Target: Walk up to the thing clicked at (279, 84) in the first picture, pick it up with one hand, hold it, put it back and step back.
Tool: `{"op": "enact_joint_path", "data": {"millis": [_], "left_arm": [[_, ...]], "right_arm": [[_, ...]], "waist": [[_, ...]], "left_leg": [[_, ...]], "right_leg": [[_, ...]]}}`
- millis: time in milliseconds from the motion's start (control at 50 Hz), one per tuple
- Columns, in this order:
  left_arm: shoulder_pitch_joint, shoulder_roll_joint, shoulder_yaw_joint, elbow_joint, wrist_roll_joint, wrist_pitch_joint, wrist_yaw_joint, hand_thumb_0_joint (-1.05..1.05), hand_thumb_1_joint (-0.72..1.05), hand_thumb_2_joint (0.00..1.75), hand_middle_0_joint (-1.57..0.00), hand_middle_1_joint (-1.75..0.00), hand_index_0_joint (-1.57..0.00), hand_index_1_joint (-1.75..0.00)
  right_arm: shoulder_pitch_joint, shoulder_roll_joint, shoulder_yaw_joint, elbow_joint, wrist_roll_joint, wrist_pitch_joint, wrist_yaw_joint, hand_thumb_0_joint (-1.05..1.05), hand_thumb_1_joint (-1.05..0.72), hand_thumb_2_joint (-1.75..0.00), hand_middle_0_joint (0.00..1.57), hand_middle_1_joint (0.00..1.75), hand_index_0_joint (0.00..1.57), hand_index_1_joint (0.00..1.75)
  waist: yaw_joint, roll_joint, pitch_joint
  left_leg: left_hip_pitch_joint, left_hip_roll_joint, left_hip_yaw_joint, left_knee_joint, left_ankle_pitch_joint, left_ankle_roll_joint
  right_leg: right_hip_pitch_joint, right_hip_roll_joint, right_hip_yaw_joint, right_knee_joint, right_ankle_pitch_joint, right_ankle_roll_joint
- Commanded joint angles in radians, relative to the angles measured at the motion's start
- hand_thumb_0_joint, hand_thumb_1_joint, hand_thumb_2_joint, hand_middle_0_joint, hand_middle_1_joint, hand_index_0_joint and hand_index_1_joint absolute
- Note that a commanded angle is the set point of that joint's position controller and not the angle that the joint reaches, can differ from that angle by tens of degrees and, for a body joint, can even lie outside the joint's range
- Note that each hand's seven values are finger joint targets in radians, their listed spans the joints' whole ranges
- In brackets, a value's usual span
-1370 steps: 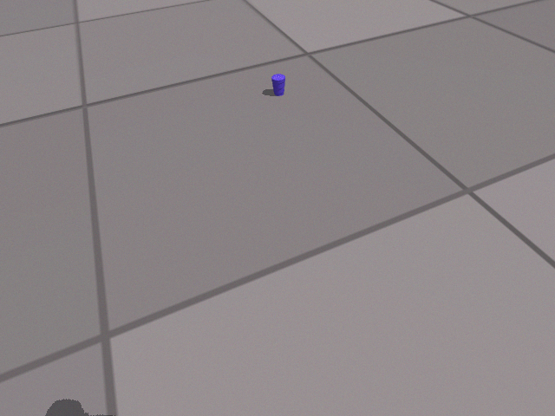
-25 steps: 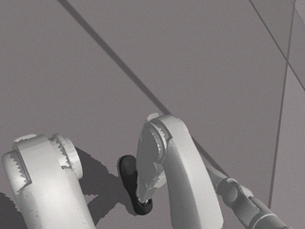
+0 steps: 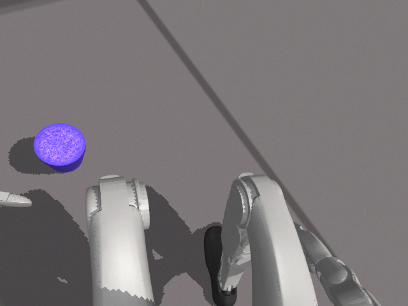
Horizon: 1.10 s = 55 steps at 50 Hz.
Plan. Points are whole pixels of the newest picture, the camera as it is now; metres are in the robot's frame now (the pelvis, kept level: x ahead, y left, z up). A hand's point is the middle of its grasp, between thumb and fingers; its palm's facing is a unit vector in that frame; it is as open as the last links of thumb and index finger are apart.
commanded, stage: home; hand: left
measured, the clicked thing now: (63, 152) +0.41 +0.30 -0.25
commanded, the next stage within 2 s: none
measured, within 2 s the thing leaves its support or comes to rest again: neither
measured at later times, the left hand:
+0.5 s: hand out of the picture +0.24 +0.33 +0.08, palm faces +0.33 -0.83 -0.46, open 17.5 cm
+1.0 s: hand out of the picture +0.23 +0.24 +0.30, palm faces +0.33 -0.88 -0.35, open 17.4 cm
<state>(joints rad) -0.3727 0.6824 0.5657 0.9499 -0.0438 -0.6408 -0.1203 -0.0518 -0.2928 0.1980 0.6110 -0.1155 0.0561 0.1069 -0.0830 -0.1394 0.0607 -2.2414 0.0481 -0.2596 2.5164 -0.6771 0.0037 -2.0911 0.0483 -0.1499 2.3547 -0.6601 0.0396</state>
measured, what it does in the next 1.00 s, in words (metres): rises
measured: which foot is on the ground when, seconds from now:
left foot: down 0.00-1.00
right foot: down 0.00-1.00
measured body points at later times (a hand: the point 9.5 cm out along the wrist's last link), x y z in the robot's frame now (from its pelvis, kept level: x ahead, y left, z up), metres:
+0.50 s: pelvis +0.02 -0.02 +0.17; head +0.20 +0.04 +0.58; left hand +0.22 +0.37 +0.11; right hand +0.26 -0.22 +0.04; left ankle +0.08 +0.13 -0.28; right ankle +0.12 -0.13 -0.28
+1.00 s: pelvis +0.09 +0.00 +0.37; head +0.14 +0.03 +0.82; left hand +0.21 +0.29 +0.32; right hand +0.30 -0.20 +0.29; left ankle +0.08 +0.13 -0.28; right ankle +0.12 -0.13 -0.28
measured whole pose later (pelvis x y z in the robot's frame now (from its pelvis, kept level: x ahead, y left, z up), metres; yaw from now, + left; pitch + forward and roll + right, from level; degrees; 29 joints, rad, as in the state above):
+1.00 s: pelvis +0.09 +0.00 +0.37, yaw +12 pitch +15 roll -3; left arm 0.38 0.25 0.03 0.06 -0.02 0.28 0.19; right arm 0.25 -0.20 0.02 0.49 0.04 -0.02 -0.18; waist -0.04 0.03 -0.17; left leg -0.90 0.05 -0.04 1.17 -0.53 -0.01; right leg -0.83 -0.02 -0.05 1.10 -0.54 0.03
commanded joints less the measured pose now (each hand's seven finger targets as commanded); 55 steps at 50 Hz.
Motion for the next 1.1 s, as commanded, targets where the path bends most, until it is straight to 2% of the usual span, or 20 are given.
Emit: {"op": "enact_joint_path", "data": {"millis": [0, 80, 100, 140, 180, 220, 320, 380, 500, 540, 560, 580, 600, 680, 700, 800, 880, 960, 1020, 1080], "left_arm": [[-0.199, 0.346, 0.071, -0.325, 0.032, 0.054, 0.057, 0.0, -0.42, 0.13, -0.06, -0.07, -0.06, -0.07], [-0.023, 0.217, 0.022, -0.333, 0.052, 0.183, 0.077, 0.0, -0.49, 0.09, -0.06, -0.06, -0.06, -0.06], [-0.011, 0.162, -0.019, -0.342, 0.056, 0.213, 0.08, 0.0, -0.49, 0.09, -0.06, -0.06, -0.06, -0.06], [0.038, 0.121, -0.05, -0.398, 0.057, 0.274, 0.09, 0.0, -0.51, 0.08, -0.06, -0.06, -0.06, -0.06], [0.075, 0.071, -0.101, -0.448, 0.057, 0.335, 0.101, 0.0, -0.54, 0.06, -0.05, -0.05, -0.05, -0.05], [0.104, 0.089, -0.106, -0.57, 0.055, 0.384, 0.118, 0.0, -0.53, 0.06, -0.05, -0.05, -0.05, -0.05], [0.238, 0.098, -0.092, -0.763, 0.043, 0.496, 0.166, 0.0, -0.56, 0.05, -0.05, -0.05, -0.05, -0.05], [0.331, 0.067, -0.087, -0.806, 0.036, 0.551, 0.196, 0.0, -0.57, 0.04, -0.05, -0.05, -0.05, -0.05], [0.467, -0.074, -0.181, -0.82, 0.028, 0.647, 0.232, 0.0, -0.61, 0.02, -0.05, -0.04, -0.05, -0.04], [0.497, -0.126, -0.231, -0.81, 0.027, 0.677, 0.241, 0.0, -0.6, 0.03, -0.05, -0.05, -0.05, -0.05], [0.498, -0.123, -0.233, -0.827, 0.026, 0.688, 0.246, 0.0, -0.61, 0.02, -0.05, -0.04, -0.05, -0.04], [0.529, -0.168, -0.274, -0.807, 0.028, 0.706, 0.248, 0.0, -0.61, 0.02, -0.05, -0.04, -0.05, -0.04], [0.502, -0.138, -0.257, -0.875, 0.028, 0.714, 0.255, 0.0, -0.6, 0.03, -0.05, -0.05, -0.05, -0.04], [0.59, -0.205, -0.326, -0.852, 0.033, 0.769, 0.281, 0.0, -0.59, 0.03, -0.05, -0.05, -0.05, -0.05], [0.563, -0.185, -0.32, -0.908, 0.033, 0.776, 0.29, 0.0, -0.58, 0.04, -0.05, -0.05, -0.05, -0.05], [0.659, -0.272, -0.407, -0.926, 0.035, 0.831, 0.313, 0.0, -0.55, 0.05, -0.05, -0.05, -0.05, -0.05], [0.699, -0.28, -0.44, -1.053, 0.036, 0.864, 0.329, 0.0, -0.52, 0.07, -0.05, -0.06, -0.05, -0.06], [0.817, -0.357, -0.512, -1.088, 0.033, 0.892, 0.331, 0.0, -0.54, 0.06, -0.05, -0.06, -0.05, -0.06], [0.823, -0.336, -0.505, -1.161, 0.035, 0.899, 0.331, 0.0, -0.53, 0.07, -0.05, -0.06, -0.05, -0.06], [0.867, -0.371, -0.533, -1.169, 0.035, 0.898, 0.319, 0.0, -0.55, 0.05, -0.05, -0.05, -0.05, -0.05]], "right_arm": [[0.11, -0.266, -0.172, -0.047, 0.045, 0.007, -0.037, 0.0, -0.9, -0.9, 0.2, 0.3, 0.2, 0.3], [0.12, -0.232, -0.221, -0.065, 0.076, 0.017, -0.046, 0.0, -0.9, -0.9, 0.2, 0.3, 0.2, 0.3], [0.113, -0.234, -0.236, -0.075, 0.087, 0.019, -0.048, 0.0, -0.9, -0.9, 0.2, 0.3, 0.2, 0.3], [0.118, -0.222, -0.257, -0.093, 0.104, 0.017, -0.053, 0.0, -0.9, -0.9, 0.2, 0.3, 0.2, 0.3], [0.128, -0.217, -0.272, -0.117, 0.122, 0.019, -0.063, 0.0, -0.9, -0.9, 0.2, 0.3, 0.2, 0.3], [0.133, -0.207, -0.278, -0.136, 0.136, 0.023, -0.073, 0.0, -0.9, -0.9, 0.2, 0.3, 0.2, 0.3], [0.15, -0.173, -0.284, -0.182, 0.16, 0.026, -0.111, 0.0, -0.9, -0.9, 0.2, 0.3, 0.2, 0.3], [0.155, -0.138, -0.279, -0.197, 0.164, 0.025, -0.137, 0.0, -0.9, -0.9, 0.2, 0.3, 0.2, 0.3], [0.168, -0.098, -0.268, -0.211, 0.16, -0.004, -0.183, 0.0, -0.9, -0.9, 0.2, 0.3, 0.2, 0.3], [0.178, -0.09, -0.267, -0.213, 0.163, -0.018, -0.197, 0.0, -0.9, -0.9, 0.2, 0.3, 0.2, 0.3], [0.173, -0.09, -0.264, -0.222, 0.163, -0.027, -0.203, 0.0, -0.9, -0.9, 0.2, 0.3, 0.2, 0.3], [0.185, -0.087, -0.264, -0.217, 0.164, -0.037, -0.209, 0.0, -0.9, -0.9, 0.2, 0.3, 0.2, 0.3], [0.201, -0.086, -0.262, -0.221, 0.162, -0.046, -0.217, 0.0, -0.9, -0.9, 0.2, 0.3, 0.2, 0.3], [0.225, -0.076, -0.251, -0.221, 0.166, -0.072, -0.244, 0.0, -0.9, -0.9, 0.2, 0.3, 0.2, 0.3], [0.238, -0.075, -0.25, -0.221, 0.164, -0.076, -0.252, 0.0, -0.9, -0.9, 0.2, 0.3, 0.2, 0.3], [0.263, -0.056, -0.235, -0.221, 0.157, -0.104, -0.283, 0.0, -0.9, -0.9, 0.2, 0.3, 0.2, 0.3], [0.29, -0.047, -0.231, -0.24, 0.148, -0.117, -0.301, 0.0, -0.9, -0.9, 0.2, 0.3, 0.2, 0.3], [0.292, -0.027, -0.221, -0.262, 0.146, -0.135, -0.312, 0.0, -0.9, -0.9, 0.2, 0.3, 0.2, 0.3], [0.285, -0.023, -0.215, -0.285, 0.14, -0.152, -0.314, 0.0, -0.9, -0.9, 0.2, 0.3, 0.2, 0.3], [0.285, -0.025, -0.218, -0.296, 0.137, -0.161, -0.312, 0.0, -0.9, -0.9, 0.2, 0.3, 0.2, 0.3]], "waist": [[0.009, 0.541, -0.655], [0.054, 0.447, -0.668], [0.049, 0.435, -0.653], [0.064, 0.384, -0.688], [0.046, 0.31, -0.7], [0.069, 0.292, -0.736], [0.089, 0.241, -0.807], [0.1, 0.213, -0.823], [0.074, 0.197, -0.72], [0.06, 0.179, -0.658], [0.061, 0.176, -0.63], [0.051, 0.189, -0.618], [0.056, 0.204, -0.642], [0.055, 0.206, -0.593], [0.055, 0.214, -0.597], [0.049, 0.233, -0.5], [0.053, 0.257, -0.463], [0.054, 0.228, -0.39], [0.057, 0.216, -0.339], [0.055, 0.177, -0.287]], "left_leg": [[0.519, 0.019, 0.119, -0.444, 0.044, -0.008], [0.53, 0.009, 0.135, -0.522, 0.0, 0.0], [0.54, 0.008, 0.132, -0.558, -0.043, 0.001], [0.556, 0.002, 0.142, -0.603, -0.064, 0.004], [0.579, -0.002, 0.144, -0.635, -0.074, 0.011], [0.611, -0.004, 0.149, -0.683, -0.08, 0.014], [0.732, -0.015, 0.183, -0.786, -0.017, 0.019], [0.793, -0.02, 0.22, -0.823, 0.091, 0.023], [0.931, -0.025, 0.243, -0.964, 0.164, 0.026], [0.963, -0.025, 0.245, -1.027, 0.144, 0.024], [0.993, -0.025, 0.242, -1.064, 0.128, 0.023], [1.031, -0.025, 0.243, -1.089, 0.141, 0.021], [1.078, -0.025, 0.245, -1.112, 0.175, 0.019], [1.239, -0.027, 0.238, -1.231, 0.277, 0.011], [1.279, -0.025, 0.237, -1.256, 0.296, 0.009], [1.425, -0.022, 0.236, -1.402, 0.335, 0.0], [1.545, -0.023, 0.24, -1.507, 0.404, -0.009], [1.6, -0.024, 0.235, -1.582, 0.43, -0.007], [1.618, -0.022, 0.233, -1.625, 0.412, -0.007], [1.631, -0.022, 0.228, -1.657, 0.415, -0.008]], "right_leg": [[0.139, 0.02, -0.045, -0.211, 0.11, -0.085], [0.145, 0.013, -0.024, -0.283, 0.053, -0.086], [0.123, 0.007, -0.019, -0.296, 0.021, -0.086], [0.16, 0.006, -0.002, -0.351, -0.004, -0.085], [0.209, 0.003, 0.009, -0.424, -0.022, -0.08], [0.269, 0.0, 0.027, -0.481, -0.033, -0.078], [0.484, -0.016, 0.078, -0.633, -0.006, -0.071], [0.643, -0.022, 0.113, -0.719, 0.078, -0.064], [0.819, -0.031, 0.13, -0.889, 0.153, -0.057], [0.876, -0.036, 0.139, -0.963, 0.124, -0.053], [0.887, -0.036, 0.138, -0.993, 0.106, -0.055], [0.912, -0.039, 0.142, -1.02, 0.119, -0.055], [0.955, -0.04, 0.14, -1.042, 0.157, -0.055], [1.054, -0.039, 0.105, -1.123, 0.262, -0.059], [1.086, -0.04, 0.103, -1.147, 0.279, -0.058], [1.21, -0.039, 0.094, -1.279, 0.312, -0.055], [1.332, -0.032, 0.079, -1.367, 0.372, -0.054], [1.414, -0.028, 0.065, -1.44, 0.396, -0.052], [1.451, -0.024, 0.059, -1.479, 0.383, -0.05], [1.473, -0.02, 0.051, -1.51, 0.38, -0.048]]}}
